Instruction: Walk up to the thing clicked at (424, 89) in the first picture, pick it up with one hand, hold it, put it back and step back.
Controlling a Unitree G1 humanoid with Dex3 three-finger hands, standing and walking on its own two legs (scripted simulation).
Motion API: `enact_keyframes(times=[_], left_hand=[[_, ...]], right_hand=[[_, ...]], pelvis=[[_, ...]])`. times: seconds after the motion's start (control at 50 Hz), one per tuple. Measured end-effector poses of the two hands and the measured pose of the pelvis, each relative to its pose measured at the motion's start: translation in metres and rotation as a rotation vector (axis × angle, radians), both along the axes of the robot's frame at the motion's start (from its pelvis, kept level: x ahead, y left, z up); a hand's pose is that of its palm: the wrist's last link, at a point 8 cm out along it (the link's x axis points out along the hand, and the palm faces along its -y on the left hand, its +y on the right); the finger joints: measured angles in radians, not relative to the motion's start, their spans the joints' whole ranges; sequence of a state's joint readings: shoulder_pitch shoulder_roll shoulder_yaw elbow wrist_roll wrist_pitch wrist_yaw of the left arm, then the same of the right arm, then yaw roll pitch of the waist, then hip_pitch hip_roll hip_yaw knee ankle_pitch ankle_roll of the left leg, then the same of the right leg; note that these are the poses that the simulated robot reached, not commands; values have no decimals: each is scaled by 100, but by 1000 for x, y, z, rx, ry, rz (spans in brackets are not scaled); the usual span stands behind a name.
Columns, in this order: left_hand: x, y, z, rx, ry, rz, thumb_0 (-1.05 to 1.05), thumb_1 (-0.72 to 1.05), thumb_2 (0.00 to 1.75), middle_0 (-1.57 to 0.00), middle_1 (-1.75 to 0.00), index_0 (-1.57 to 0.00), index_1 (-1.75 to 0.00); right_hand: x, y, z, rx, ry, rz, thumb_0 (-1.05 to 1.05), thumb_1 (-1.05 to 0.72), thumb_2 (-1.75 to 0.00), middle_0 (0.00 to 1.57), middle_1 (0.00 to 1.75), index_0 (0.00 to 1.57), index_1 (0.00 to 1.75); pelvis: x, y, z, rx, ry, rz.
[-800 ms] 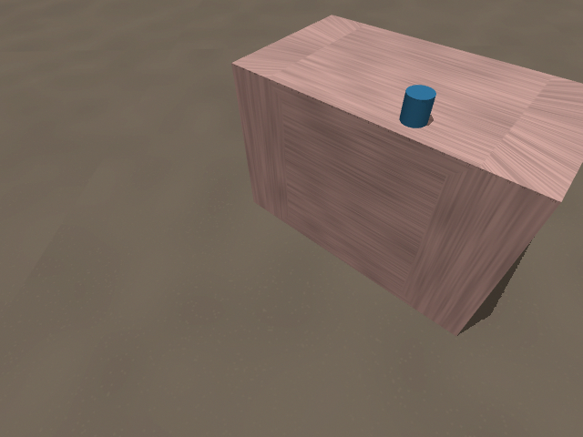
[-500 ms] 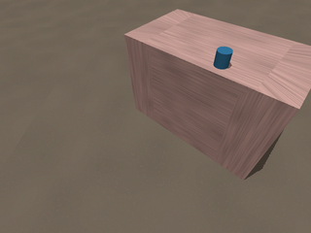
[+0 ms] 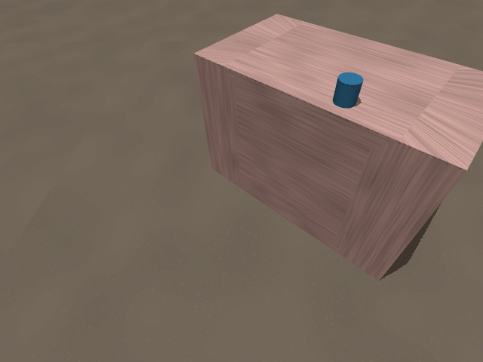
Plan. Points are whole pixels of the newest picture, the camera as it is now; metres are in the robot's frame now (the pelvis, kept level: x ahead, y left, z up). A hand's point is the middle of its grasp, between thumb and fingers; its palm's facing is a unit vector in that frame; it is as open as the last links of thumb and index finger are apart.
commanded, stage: stand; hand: left
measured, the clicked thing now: (347, 90) +0.89 -0.30 -0.04
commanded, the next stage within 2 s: walk up in 0.32 s
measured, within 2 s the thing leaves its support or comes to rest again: neither
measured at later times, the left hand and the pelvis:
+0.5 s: hand out of the picture +0.10 +0.25 -0.15, palm faces -0.17 -0.92 -0.35, open 7.4 cm; pelvis +0.01 -0.02 -0.01, yaw -8 degrees
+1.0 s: hand (197, 298) +0.28 +0.13 -0.14, palm faces -0.37 -0.84 -0.40, open 7.4 cm; pelvis +0.17 -0.11 -0.01, yaw -25 degrees
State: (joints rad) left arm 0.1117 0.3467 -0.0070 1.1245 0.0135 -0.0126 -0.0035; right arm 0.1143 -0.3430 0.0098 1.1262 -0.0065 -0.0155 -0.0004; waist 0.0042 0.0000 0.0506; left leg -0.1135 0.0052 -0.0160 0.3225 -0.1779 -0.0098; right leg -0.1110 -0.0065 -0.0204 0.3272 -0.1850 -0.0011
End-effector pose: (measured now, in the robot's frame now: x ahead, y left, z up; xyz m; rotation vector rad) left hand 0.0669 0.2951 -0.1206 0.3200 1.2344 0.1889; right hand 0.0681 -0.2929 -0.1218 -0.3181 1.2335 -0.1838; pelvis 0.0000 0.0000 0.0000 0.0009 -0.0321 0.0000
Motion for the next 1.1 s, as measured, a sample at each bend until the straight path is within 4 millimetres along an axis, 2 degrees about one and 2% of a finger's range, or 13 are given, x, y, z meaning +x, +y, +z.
enact_keyframes(times=[0.34,0.44,0.52,0.58,0.66,0.7,0.74,0.82,0.9,0.96,1.02,1.1], left_hand=[[2,1,1,-3,-11,-1,1,90,90,-20,-30,-20,-30],[14,4,1,9,56,-91,1,90,90,-20,-30,-20,-30],[45,-6,12,21,39,-144,1,90,90,-20,-30,-20,-30],[72,-19,19,42,9,-185,1,90,90,-20,-30,-20,-30],[109,-43,15,101,-25,-235,1,90,90,-20,-30,-20,-30],[122,-58,12,115,-66,-239,1,90,90,-20,-30,-20,-30],[129,-73,14,105,-73,-240,0,91,90,-20,-30,-20,-30],[141,-100,22,81,-30,-265,0,90,90,-20,-30,-20,-30],[166,-117,25,67,-11,-311,1,90,90,-21,-30,-20,-30],[196,-124,24,61,-14,-352,1,90,90,-21,-30,-20,-30],[234,-126,22,63,-27,-394,1,90,90,-21,-30,-20,-30],[293,-119,15,80,-40,-444,1,90,90,-21,-30,-21,-30]], right_hand=[[3,-1,1,2,-18,0,0,-90,-90,20,30,20,30],[-2,-23,5,-11,-155,-92,0,-90,-90,21,30,20,30],[-23,-53,7,-40,-128,-144,0,-90,-90,21,30,20,30],[-31,-81,-1,-51,-96,-183,0,-90,-90,21,30,20,30],[-26,-122,-25,-58,-98,-239,0,-90,-90,21,30,20,30],[-17,-134,-34,-52,-88,-251,0,-90,-90,20,30,20,30],[-4,-138,-32,-30,-90,-254,1,-91,-90,20,30,20,30],[27,-138,-17,14,-149,-269,1,-91,-90,20,30,20,30],[47,-138,-7,26,-171,-287,0,-91,-90,20,30,20,30],[56,-141,-5,17,-150,-310,0,-91,-90,20,30,20,30],[69,-144,-6,-2,-125,-334,0,-90,-90,20,30,20,30],[102,-145,-7,-37,-120,-362,1,-91,-90,20,30,20,30]], pelvis=[[0,0,-1,3,-2,-9],[4,-5,-8,25,1,-114],[16,-21,-7,26,-2,-152],[31,-39,-13,34,-10,-198],[54,-70,-34,27,-26,-249],[63,-83,-40,4,-33,-259],[73,-91,-36,13,-36,-292],[97,-102,-19,8,-35,-346],[125,-111,-11,0,-29,-393],[151,-114,-11,-12,-18,-417],[179,-113,-14,-20,-4,-439],[223,-108,-23,-28,12,-465]])
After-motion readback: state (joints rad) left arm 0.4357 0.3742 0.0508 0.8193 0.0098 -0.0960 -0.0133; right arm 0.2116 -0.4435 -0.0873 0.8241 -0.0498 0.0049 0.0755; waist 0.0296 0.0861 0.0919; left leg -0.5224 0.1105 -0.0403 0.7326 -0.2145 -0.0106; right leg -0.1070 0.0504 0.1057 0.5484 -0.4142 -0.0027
